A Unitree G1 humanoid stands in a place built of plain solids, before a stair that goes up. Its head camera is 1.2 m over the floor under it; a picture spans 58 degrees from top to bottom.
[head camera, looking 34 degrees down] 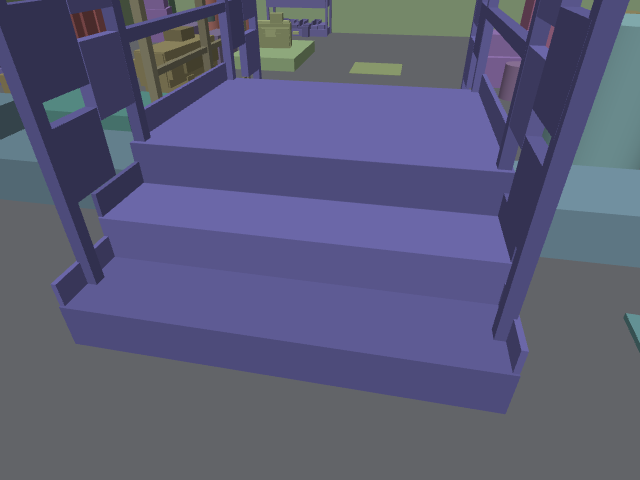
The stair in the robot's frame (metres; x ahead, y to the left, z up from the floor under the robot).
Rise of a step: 0.18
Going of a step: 0.30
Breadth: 1.50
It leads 11 degrees to the right of straight ahead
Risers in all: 3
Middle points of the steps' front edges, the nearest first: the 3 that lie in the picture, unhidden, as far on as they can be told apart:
0.96 0.16 0.18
1.25 0.10 0.36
1.54 0.04 0.54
